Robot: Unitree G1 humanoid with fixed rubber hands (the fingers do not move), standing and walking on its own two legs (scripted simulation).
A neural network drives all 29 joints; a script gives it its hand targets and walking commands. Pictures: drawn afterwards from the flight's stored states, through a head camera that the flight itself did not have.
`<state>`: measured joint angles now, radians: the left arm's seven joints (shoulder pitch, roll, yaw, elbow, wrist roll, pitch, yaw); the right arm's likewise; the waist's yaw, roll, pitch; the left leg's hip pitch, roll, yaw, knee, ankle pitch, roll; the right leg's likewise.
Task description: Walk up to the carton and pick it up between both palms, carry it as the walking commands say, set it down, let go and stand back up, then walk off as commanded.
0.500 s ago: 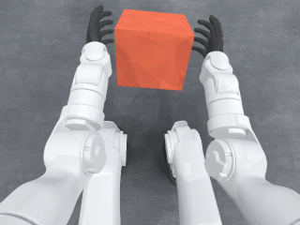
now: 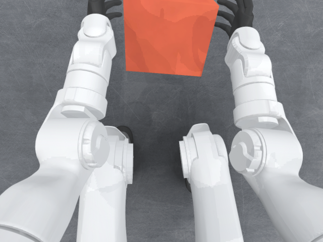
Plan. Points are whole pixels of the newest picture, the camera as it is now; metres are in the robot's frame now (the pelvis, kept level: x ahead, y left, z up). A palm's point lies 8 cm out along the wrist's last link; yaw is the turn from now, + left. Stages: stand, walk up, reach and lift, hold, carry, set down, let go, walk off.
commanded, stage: set down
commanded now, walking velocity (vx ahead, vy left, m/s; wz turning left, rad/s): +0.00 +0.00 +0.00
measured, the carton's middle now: (166, 27) +0.55 -0.01 -0.26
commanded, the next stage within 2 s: none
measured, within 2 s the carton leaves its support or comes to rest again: neither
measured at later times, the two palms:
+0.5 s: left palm (99, 8) +0.55 +0.13 -0.15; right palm (240, 21) +0.54 -0.15 -0.15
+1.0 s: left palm (99, 6) +0.55 +0.13 -0.15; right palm (240, 18) +0.54 -0.15 -0.15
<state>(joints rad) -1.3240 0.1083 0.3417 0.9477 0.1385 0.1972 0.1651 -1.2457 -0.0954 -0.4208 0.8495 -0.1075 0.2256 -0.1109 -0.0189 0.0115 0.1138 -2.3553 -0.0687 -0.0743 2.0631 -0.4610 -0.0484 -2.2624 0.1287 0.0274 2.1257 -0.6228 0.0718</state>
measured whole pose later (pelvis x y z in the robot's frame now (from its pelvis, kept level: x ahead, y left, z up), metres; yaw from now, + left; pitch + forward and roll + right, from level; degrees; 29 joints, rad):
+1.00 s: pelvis +0.01 +0.00 -0.01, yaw +0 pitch +44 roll -2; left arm -1.36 0.12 0.50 0.96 0.25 0.12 0.02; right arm -1.30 -0.09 -0.50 0.88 -0.20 0.14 -0.01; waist -0.02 0.01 0.13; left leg -2.36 -0.06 -0.08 2.10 -0.52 -0.06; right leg -2.28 0.14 0.02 2.16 -0.67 0.06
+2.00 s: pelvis +0.02 -0.01 -0.01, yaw +1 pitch +43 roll -1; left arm -1.36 0.24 0.26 1.18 0.06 0.00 0.07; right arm -1.28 -0.17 -0.29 1.06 -0.05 0.01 -0.08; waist -0.02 0.01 0.24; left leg -2.32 -0.06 -0.07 2.12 -0.54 -0.06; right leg -2.24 0.14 0.03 2.19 -0.69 0.05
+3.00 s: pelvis +0.02 +0.00 +0.11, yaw +1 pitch +47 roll -1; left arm -1.13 0.24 0.24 0.87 -0.01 0.12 0.09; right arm -1.08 -0.21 -0.26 0.81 0.05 0.11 -0.09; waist -0.03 0.01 -0.03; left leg -2.08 -0.04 -0.05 1.72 -0.47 -0.04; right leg -2.02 0.09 0.04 1.79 -0.59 0.04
